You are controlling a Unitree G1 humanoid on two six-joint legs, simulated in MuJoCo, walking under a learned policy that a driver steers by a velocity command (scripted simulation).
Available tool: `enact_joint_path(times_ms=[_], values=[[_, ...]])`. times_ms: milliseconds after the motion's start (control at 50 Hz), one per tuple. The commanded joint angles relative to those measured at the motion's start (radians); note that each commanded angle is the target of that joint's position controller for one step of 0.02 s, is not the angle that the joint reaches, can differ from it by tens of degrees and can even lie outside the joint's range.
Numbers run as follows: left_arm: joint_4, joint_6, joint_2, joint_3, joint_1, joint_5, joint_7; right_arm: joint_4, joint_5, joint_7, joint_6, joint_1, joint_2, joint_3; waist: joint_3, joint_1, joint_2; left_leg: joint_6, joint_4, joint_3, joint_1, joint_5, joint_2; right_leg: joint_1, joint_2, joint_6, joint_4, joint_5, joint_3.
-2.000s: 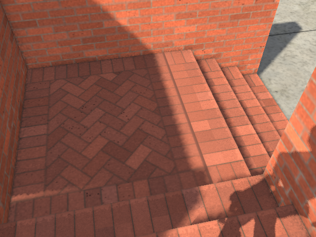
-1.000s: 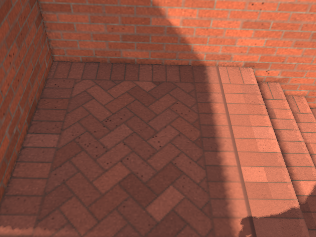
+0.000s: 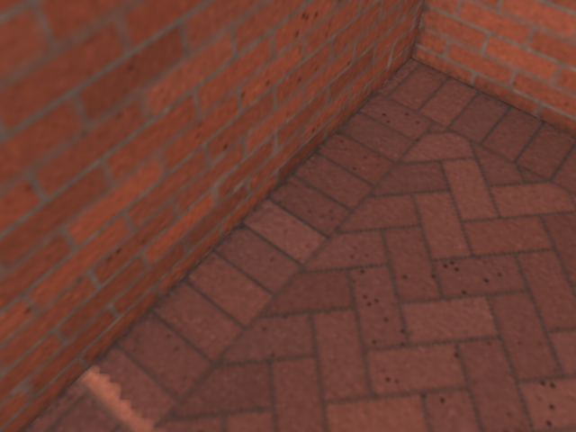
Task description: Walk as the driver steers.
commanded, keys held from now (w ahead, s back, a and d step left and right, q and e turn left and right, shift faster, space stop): w+e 0.04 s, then e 0.96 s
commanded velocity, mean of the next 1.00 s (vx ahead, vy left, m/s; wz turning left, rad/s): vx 0.14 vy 0.00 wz -0.38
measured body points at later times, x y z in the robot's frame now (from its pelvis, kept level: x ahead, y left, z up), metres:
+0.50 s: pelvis +0.21 -0.06 +0.01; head +0.24 -0.08 +0.46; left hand +0.35 +0.18 -0.12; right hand +0.27 -0.32 -0.13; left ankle +0.22 +0.08 -0.65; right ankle +0.29 -0.13 -0.72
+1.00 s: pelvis +0.25 -0.01 +0.02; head +0.29 +0.01 +0.47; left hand +0.47 +0.19 -0.12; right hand +0.22 -0.30 -0.08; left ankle +0.30 +0.08 -0.72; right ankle +0.19 -0.12 -0.63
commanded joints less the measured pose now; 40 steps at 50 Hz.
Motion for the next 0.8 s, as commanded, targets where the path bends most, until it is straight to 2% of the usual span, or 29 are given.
enact_joint_path(times_ms=[20,40,60,100,120,160,180,200,240,280,300,320,340,360,380,400,420,440,480,520,560,580,600,640,700,740,760,780,800], values=[[-0.068,0.012,0.103,0.019,0.011,0.059,-0.023,-0.013,0.039,-0.028,-0.036,0.159,-0.108,-0.021,-0.130,-0.040,-0.128,0.216,-0.277,-0.435,0.226,0.428,0.450,-0.227,-0.077,0.056,-0.363,0.179,0.045],[-0.063,0.029,0.064,0.011,0.014,0.056,-0.022,-0.002,0.045,-0.026,-0.058,0.176,-0.111,-0.017,-0.129,-0.029,-0.091,0.204,-0.288,-0.393,0.138,0.483,0.417,-0.140,-0.072,0.068,-0.415,0.185,0.035],[-0.066,0.036,0.049,0.007,0.011,0.041,-0.023,0.012,0.043,-0.020,-0.074,0.196,-0.115,-0.019,-0.124,-0.020,-0.051,0.185,-0.285,-0.335,0.102,0.590,0.390,-0.114,-0.070,0.068,-0.472,0.233,0.029],[-0.091,0.025,0.038,0.001,-0.041,0.021,-0.020,0.035,0.049,-0.002,-0.099,0.195,-0.087,-0.014,-0.100,-0.016,0.024,0.106,-0.280,-0.169,0.043,0.776,0.298,-0.020,-0.055,0.026,-0.683,0.404,0.006],[-0.103,0.013,0.043,0.000,-0.087,0.013,-0.018,0.038,0.042,0.002,-0.109,0.198,-0.071,-0.009,-0.104,-0.031,0.040,0.070,-0.281,-0.124,0.047,0.769,0.260,0.013,-0.032,0.004,-0.780,0.503,0.002],[-0.122,0.002,0.048,0.000,-0.169,0.004,-0.019,0.055,0.046,0.004,-0.110,0.228,-0.039,0.006,-0.100,-0.058,0.073,0.018,-0.287,-0.079,0.098,0.739,0.245,0.044,0.008,-0.025,-0.886,0.627,-0.018],[-0.131,-0.003,0.056,0.002,-0.208,0.000,-0.020,0.061,0.048,0.000,-0.106,0.237,-0.036,0.009,-0.091,-0.063,0.087,0.001,-0.284,-0.066,0.135,0.730,0.248,0.045,0.022,-0.038,-0.917,0.652,-0.025],[-0.139,-0.007,0.064,0.003,-0.238,0.003,-0.022,0.068,0.047,-0.006,-0.103,0.251,-0.032,0.013,-0.084,-0.069,0.083,-0.013,-0.271,-0.059,0.170,0.746,0.262,0.040,0.037,-0.046,-0.941,0.647,-0.028],[-0.139,-0.013,0.084,0.008,-0.254,0.015,-0.028,0.069,0.036,-0.026,-0.092,0.254,-0.050,0.013,-0.079,-0.060,0.078,-0.026,-0.191,-0.044,0.247,0.838,0.287,0.034,0.072,-0.067,-0.973,0.555,-0.054],[-0.106,-0.025,0.109,0.018,-0.151,0.024,-0.033,0.059,0.028,-0.041,-0.081,0.246,-0.090,0.005,-0.124,-0.014,0.090,-0.028,0.007,-0.029,0.274,0.905,0.289,0.140,0.119,-0.096,-1.025,0.459,-0.066],[-0.079,-0.035,0.129,0.028,-0.061,0.028,-0.034,0.047,0.027,-0.041,-0.068,0.237,-0.110,-0.001,-0.163,0.039,0.051,-0.050,0.192,-0.009,0.254,0.796,0.259,0.241,0.115,-0.114,-1.151,0.586,-0.039],[-0.083,-0.039,0.250,0.061,0.004,0.038,-0.030,0.006,0.040,-0.045,-0.067,0.281,-0.093,0.002,-0.268,0.043,-0.109,-0.095,0.548,0.051,0.068,0.367,0.177,0.468,-0.102,-0.212,-1.081,1.163,0.187],[-0.109,-0.018,0.281,0.074,-0.034,0.005,-0.030,-0.014,0.063,-0.041,-0.056,0.346,-0.033,0.010,-0.436,-0.009,-0.229,-0.129,0.885,0.007,-0.169,-0.409,-0.004,0.674,-0.337,-0.414,-1.094,1.534,0.527],[-0.123,0.002,0.280,0.079,-0.058,-0.030,-0.028,-0.016,0.024,-0.035,-0.039,0.325,-0.078,0.002,-0.437,-0.015,-0.058,-0.124,0.901,-0.127,-0.197,-0.363,0.063,0.591,-0.312,-0.416,-1.150,1.361,0.515],[-0.147,0.017,0.240,0.072,-0.158,-0.025,-0.023,-0.031,0.022,-0.037,-0.025,0.272,-0.066,0.001,-0.309,-0.043,-0.025,-0.130,0.861,-0.135,-0.212,-0.310,0.099,0.437,-0.273,-0.384,-1.196,1.117,0.447],[-0.154,0.032,0.186,0.057,-0.218,-0.014,-0.020,-0.042,0.017,-0.043,-0.011,0.231,-0.060,-0.001,-0.172,-0.075,0.010,-0.135,0.759,-0.128,-0.202,-0.285,0.128,0.261,-0.223,-0.325,-1.248,0.969,0.381],[-0.159,0.041,0.170,0.051,-0.236,-0.006,-0.016,-0.061,0.010,-0.048,0.009,0.205,-0.072,-0.006,-0.131,-0.091,-0.009,-0.140,0.668,-0.125,-0.159,-0.259,0.142,0.164,-0.173,-0.285,-1.280,0.858,0.347],[-0.164,0.046,0.173,0.053,-0.248,0.004,-0.016,-0.060,0.004,-0.049,0.028,0.223,-0.061,-0.004,-0.133,-0.107,-0.034,-0.144,0.621,-0.111,-0.103,-0.232,0.133,0.100,-0.130,-0.263,-1.300,0.765,0.325],[-0.170,0.042,0.196,0.063,-0.246,0.009,-0.023,-0.063,0.008,-0.047,0.049,0.227,-0.036,-0.003,-0.170,-0.114,-0.060,-0.153,0.524,-0.105,-0.071,-0.197,0.114,0.086,-0.094,-0.244,-1.308,0.671,0.319],[-0.175,0.045,0.225,0.078,-0.246,0.006,-0.020,-0.081,0.015,-0.045,0.049,0.184,-0.050,-0.008,-0.187,-0.101,-0.088,-0.165,0.427,-0.115,-0.095,-0.174,0.112,0.113,-0.084,-0.223,-1.316,0.550,0.350],[-0.183,0.055,0.234,0.087,-0.239,0.003,-0.016,-0.098,0.015,-0.047,0.052,0.128,-0.063,-0.013,-0.202,-0.079,-0.111,-0.173,0.365,-0.129,-0.115,-0.152,0.110,0.136,-0.078,-0.202,-1.335,0.357,0.400],[-0.183,0.068,0.249,0.096,-0.224,-0.004,-0.015,-0.121,0.017,-0.042,0.047,0.086,-0.073,-0.014,-0.207,-0.061,-0.107,-0.173,0.344,-0.134,-0.130,-0.140,0.109,0.157,-0.069,-0.192,-1.340,0.272,0.416],[-0.185,0.078,0.253,0.099,-0.221,-0.002,-0.012,-0.131,0.016,-0.038,0.045,0.062,-0.074,-0.015,-0.202,-0.053,-0.119,-0.175,0.322,-0.140,-0.143,-0.139,0.105,0.167,-0.066,-0.185,-1.345,0.207,0.441],[-0.183,0.093,0.254,0.106,-0.198,-0.009,-0.013,-0.147,0.021,-0.039,0.046,0.035,-0.076,-0.016,-0.186,-0.041,-0.132,-0.179,0.282,-0.145,-0.148,-0.151,0.095,0.173,-0.058,-0.169,-1.350,0.159,0.471],[-0.192,0.101,0.259,0.114,-0.201,0.001,-0.017,-0.160,0.030,-0.042,0.037,0.034,-0.080,-0.013,-0.183,-0.042,-0.138,-0.167,0.203,-0.151,-0.103,-0.181,0.073,0.177,-0.052,-0.161,-1.339,0.178,0.523],[-0.203,0.103,0.263,0.119,-0.224,0.005,-0.021,-0.156,0.039,-0.045,0.026,0.079,-0.079,-0.009,-0.191,-0.065,-0.149,-0.149,0.095,-0.146,-0.009,-0.190,0.056,0.151,-0.034,-0.147,-1.329,0.196,0.541],[-0.211,0.107,0.260,0.119,-0.246,0.003,-0.023,-0.146,0.042,-0.048,0.021,0.122,-0.075,-0.008,-0.187,-0.092,-0.147,-0.137,-0.006,-0.134,0.076,-0.159,0.046,0.109,-0.012,-0.127,-1.316,0.198,0.535],[-0.221,0.108,0.249,0.117,-0.262,-0.004,-0.024,-0.132,0.039,-0.054,0.015,0.179,-0.082,-0.010,-0.183,-0.124,-0.135,-0.125,-0.137,-0.129,0.194,-0.111,0.058,0.034,0.027,-0.089,-1.294,0.154,0.511],[-0.236,0.104,0.206,0.106,-0.249,-0.013,-0.023,-0.134,0.024,-0.064,0.009,0.211,-0.155,-0.026,-0.178,-0.123,-0.032,-0.092,-0.268,-0.267,0.301,-0.186,0.205,-0.087,0.099,-0.032,-1.192,0.061,0.437]])
Velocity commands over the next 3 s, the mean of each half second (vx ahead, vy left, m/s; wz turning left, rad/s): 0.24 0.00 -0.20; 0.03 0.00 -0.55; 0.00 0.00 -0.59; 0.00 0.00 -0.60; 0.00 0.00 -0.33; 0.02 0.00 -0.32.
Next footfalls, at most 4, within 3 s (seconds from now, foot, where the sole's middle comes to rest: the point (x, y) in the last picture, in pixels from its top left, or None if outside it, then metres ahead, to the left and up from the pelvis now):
0.30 right None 0.33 -0.14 -0.76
0.80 left None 0.33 0.06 -0.76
1.26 right None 0.20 -0.11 -0.76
1.80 left None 0.36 0.00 -0.76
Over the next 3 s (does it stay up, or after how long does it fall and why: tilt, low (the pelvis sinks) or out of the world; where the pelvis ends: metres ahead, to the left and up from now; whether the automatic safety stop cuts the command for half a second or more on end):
stays up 0.18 -0.04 0.00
